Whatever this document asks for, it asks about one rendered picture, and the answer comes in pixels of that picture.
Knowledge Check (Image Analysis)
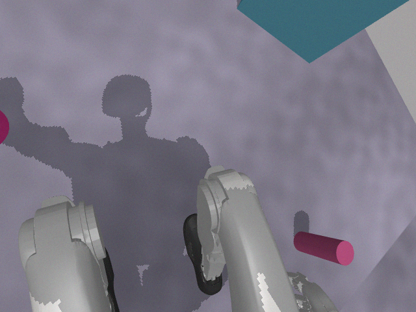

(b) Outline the right robot foot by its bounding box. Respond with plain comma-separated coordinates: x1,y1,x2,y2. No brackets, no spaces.
183,213,222,295

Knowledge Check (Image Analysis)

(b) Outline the left robot foot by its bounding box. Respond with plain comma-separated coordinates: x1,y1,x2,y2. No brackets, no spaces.
103,248,120,312

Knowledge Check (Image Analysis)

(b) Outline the right robot hand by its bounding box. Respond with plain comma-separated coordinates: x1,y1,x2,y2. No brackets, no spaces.
287,272,338,312

